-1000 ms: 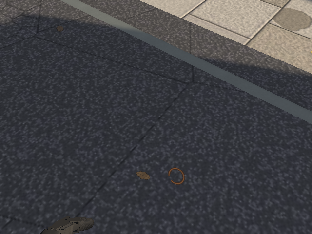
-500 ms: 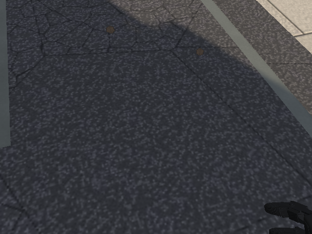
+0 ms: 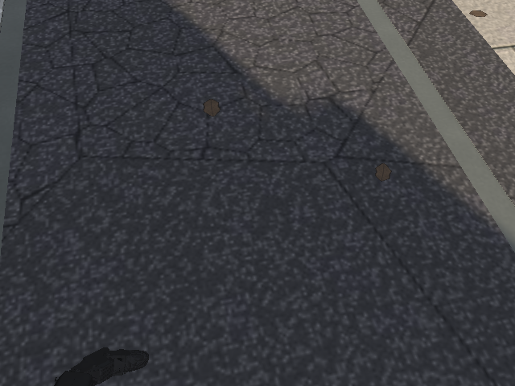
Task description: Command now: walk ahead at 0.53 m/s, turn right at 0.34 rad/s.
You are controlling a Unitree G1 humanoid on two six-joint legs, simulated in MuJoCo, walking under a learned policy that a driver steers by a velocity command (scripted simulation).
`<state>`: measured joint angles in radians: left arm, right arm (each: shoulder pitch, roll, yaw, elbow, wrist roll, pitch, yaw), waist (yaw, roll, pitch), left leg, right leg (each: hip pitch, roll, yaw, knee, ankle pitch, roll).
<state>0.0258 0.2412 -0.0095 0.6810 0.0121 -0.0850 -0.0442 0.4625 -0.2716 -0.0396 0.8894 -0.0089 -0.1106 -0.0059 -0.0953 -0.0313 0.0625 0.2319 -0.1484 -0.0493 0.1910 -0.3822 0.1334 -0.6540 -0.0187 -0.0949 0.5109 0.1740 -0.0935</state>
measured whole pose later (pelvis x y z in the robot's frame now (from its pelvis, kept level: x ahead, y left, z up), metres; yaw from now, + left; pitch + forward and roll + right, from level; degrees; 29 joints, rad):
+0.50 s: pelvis +0.27 +0.00 +0.01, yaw -26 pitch +2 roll +0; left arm 0.23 0.35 0.09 0.62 -0.03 0.05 0.05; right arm 0.06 -0.28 -0.02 0.63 -0.02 -0.06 -0.03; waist 0.05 -0.02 0.01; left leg -0.43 -0.08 -0.16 0.47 -0.05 -0.02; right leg -0.34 0.22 0.30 0.70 -0.41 -0.05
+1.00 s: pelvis +0.29 -0.04 +0.01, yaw -54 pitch +3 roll +2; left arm 0.24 0.30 0.08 0.61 -0.02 0.03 -0.02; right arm 0.14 -0.32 -0.11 0.71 0.02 -0.01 -0.01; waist -0.01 0.04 0.02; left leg -0.47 0.10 0.06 0.92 -0.46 -0.02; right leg -0.36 -0.01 0.00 0.66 -0.37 -0.06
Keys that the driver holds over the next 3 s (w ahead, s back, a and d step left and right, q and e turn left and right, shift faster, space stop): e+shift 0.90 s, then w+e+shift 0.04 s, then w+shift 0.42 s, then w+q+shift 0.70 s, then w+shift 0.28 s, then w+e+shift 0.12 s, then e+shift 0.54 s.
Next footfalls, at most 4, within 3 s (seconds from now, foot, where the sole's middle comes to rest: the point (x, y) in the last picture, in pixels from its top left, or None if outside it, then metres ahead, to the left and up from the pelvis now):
0.04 right None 0.27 -0.08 -0.76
0.48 left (226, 382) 0.45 0.04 -0.76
0.94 right None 0.23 -0.13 -0.76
1.42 left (345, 319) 0.59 -0.28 -0.76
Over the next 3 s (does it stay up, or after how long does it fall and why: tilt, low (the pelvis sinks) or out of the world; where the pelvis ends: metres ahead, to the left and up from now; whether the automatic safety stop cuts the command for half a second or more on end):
stays up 1.46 -0.97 -0.13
